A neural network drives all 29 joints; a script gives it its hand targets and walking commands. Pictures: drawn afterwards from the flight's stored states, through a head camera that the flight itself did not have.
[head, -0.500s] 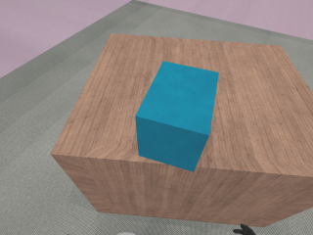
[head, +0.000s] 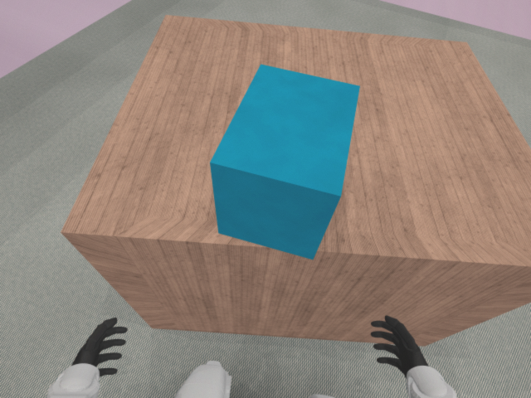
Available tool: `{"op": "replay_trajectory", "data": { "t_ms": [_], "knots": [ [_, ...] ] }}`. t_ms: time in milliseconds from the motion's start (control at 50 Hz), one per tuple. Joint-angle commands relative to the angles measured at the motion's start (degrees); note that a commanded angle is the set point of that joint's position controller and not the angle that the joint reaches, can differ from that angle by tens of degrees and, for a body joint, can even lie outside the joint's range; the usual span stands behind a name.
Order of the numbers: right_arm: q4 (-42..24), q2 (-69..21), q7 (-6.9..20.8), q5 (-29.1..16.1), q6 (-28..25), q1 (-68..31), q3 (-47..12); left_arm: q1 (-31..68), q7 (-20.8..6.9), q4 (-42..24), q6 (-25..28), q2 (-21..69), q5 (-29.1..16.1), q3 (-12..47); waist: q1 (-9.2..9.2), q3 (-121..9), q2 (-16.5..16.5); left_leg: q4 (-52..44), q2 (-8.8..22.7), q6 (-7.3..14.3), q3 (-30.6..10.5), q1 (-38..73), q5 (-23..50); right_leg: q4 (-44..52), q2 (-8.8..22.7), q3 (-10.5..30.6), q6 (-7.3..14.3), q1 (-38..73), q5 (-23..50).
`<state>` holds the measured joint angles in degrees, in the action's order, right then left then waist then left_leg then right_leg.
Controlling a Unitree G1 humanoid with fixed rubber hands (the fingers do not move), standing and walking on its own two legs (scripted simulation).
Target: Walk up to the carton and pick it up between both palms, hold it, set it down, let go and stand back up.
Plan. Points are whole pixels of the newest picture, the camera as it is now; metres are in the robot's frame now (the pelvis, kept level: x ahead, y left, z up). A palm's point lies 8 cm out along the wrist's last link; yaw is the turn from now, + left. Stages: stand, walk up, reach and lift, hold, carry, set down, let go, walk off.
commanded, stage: reach and lift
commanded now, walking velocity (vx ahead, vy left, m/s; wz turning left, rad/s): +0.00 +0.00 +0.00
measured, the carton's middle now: (286, 162) +0.47 -0.01 +0.05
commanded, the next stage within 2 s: none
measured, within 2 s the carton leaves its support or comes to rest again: neither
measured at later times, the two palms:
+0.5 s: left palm (88, 352) +0.17 +0.26 -0.03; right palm (401, 367) +0.17 -0.18 -0.03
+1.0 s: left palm (103, 313) +0.21 +0.24 +0.00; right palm (404, 353) +0.18 -0.17 +0.01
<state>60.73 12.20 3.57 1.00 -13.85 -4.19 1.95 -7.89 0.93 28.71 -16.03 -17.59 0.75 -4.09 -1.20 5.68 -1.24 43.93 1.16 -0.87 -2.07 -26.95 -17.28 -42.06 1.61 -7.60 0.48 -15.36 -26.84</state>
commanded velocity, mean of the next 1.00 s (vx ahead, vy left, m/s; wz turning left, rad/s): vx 0.00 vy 0.00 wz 0.00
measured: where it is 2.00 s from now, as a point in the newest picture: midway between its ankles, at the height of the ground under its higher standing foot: outside the picture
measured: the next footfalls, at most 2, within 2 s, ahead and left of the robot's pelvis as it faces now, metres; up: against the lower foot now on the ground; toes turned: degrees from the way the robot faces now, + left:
none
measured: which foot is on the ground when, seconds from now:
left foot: down 0.00-1.00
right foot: down 0.00-1.00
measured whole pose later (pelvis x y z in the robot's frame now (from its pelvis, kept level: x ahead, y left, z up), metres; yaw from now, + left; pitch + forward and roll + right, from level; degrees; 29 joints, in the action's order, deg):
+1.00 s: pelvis +0.03 +0.02 +0.03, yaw -7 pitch -5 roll +0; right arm 15.3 1.5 -6.6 -4.3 -6.7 19.6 -0.9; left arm -18.0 -2.3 10.3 -3.1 -16.7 -7.7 1.4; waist -4.5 5.1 -2.6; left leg 21.5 1.6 0.5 6.2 -6.7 -10.2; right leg -17.6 1.5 0.1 -1.2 2.2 -15.1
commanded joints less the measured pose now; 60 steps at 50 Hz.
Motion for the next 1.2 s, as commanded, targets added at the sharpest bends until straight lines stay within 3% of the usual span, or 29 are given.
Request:
{"op": "replay_trajectory", "data": {
  "t_ms": [0, 60, 140, 200, 260, 360, 520, 680, 700, 880, 1040, 1180],
  "knots": [
    [-5.4, 10.7, -2.94, -4.52, -3.86, 3.27, -1.66, -7.93, -1.74, -7.55, -0.6, -5.8, 0.88, -4.91, 1.51, -17.98, 0.62, -9.11, -2.17, -0.49, 0.67, 32.87, 33.59, 16.0, -1.68, 1.92, -2.19, -3.68, 36.59],
    [-10.95, 6.16, -5.15, -5.15, -1.91, 3.31, -4.58, -6.73, -1.92, -5.09, -0.57, -7.0, 1.38, -6.25, -0.73, -13.52, 0.1, -15.68, -4.69, -0.47, 3.98, 24.36, 23.77, 18.43, -0.93, 4.71, -3.31, 6.72, 36.0],
    [-22.09, -0.18, -6.68, -2.33, 2.02, 2.54, -4.3, 2.01, -2.08, -3.69, 0.38, -8.02, 0.77, -5.93, -3.58, -4.32, 1.82, -21.16, -4.35, -0.05, 7.24, 20.73, 12.11, 23.82, -0.6, 6.08, -2.32, 3.54, 16.49],
    [-29.38, -2.86, -7.14, -0.95, 5.24, 1.79, -3.33, 8.6, -1.92, -6.54, 1.04, -8.24, -0.43, -4.83, -3.41, -1.66, 4.16, -22.02, -3.47, 0.57, 8.88, 21.26, 5.31, 26.12, 0.5, 7.53, -0.72, -1.43, 5.08],
    [-33.8, -3.49, -7.8, -0.38, 7.26, 2.59, -2.52, 10.86, -2.14, -10.0, 1.64, -8.26, -1.54, -3.88, -2.34, -2.74, 5.17, -21.35, -2.95, 0.51, 9.5, 23.81, 3.67, 26.41, 1.45, 8.42, -0.31, -3.65, 2.76],
    [-38.07, -4.08, -9.16, 0.71, 9.23, 5.4, -0.49, 7.89, -2.93, -12.78, 2.43, -7.96, -4.0, -2.74, -1.39, -5.16, 3.96, -21.4, -1.92, 0.05, 9.53, 26.9, 5.43, 26.48, 0.5, 7.49, -0.88, -3.96, 3.96],
    [-41.02, -4.49, -9.54, 0.77, 9.88, 8.84, 0.74, 2.53, -3.68, -13.91, 5.17, -5.5, -5.65, -0.74, -1.35, -5.88, 2.08, -23.36, -0.76, -0.97, 8.09, 28.85, 12.02, 27.28, -2.05, 5.39, -1.83, -0.76, 8.47],
    [-45.87, -5.71, -8.9, -2.6, 6.85, 14.9, -0.55, -2.09, -3.17, -20.22, 11.45, -5.3, -6.65, 1.07, -2.03, -4.59, 3.76, -24.29, -0.01, -1.9, 5.87, 33.43, 20.29, 29.3, -2.46, 5.21, 0.05, 1.22, 13.69],
    [-45.78, -5.73, -8.83, -3.15, 6.45, 15.5, -0.85, -2.42, -2.99, -21.13, 12.21, -5.07, -6.39, 1.11, -2.31, -4.49, 5.13, -24.45, 0.05, -2.06, 5.73, 34.06, 20.82, 29.78, -2.35, 5.62, 0.48, 1.26, 13.62],
    [-54.4, -6.39, -9.62, -5.02, 4.16, 18.5, -0.69, -5.54, -2.53, -29.26, 15.01, -4.64, -8.35, 2.95, -3.0, -7.05, 8.19, -24.06, 0.88, -2.88, 4.74, 34.05, 24.63, 29.45, -2.37, 6.58, 1.68, 3.08, 16.85],
    [-58.31, -8.23, -13.11, -5.64, 3.75, 21.82, -3.87, -6.92, -5.18, -29.29, 16.85, -5.94, -9.76, 1.37, -3.0, -7.04, 4.88, -21.66, 0.21, -2.23, 4.63, 35.79, 29.4, 29.21, -1.11, 7.83, 0.28, 2.64, 24.93],
    [-60.58, -10.49, -15.58, -5.84, 2.49, 20.91, -5.49, -3.83, -7.17, -29.99, 19.92, -6.75, -11.19, 1.29, -2.28, -6.0, 3.9, -21.62, 0.47, -1.67, 3.84, 35.74, 25.97, 29.17, -0.28, 8.3, -0.12, 2.05, 24.64]
  ]
}}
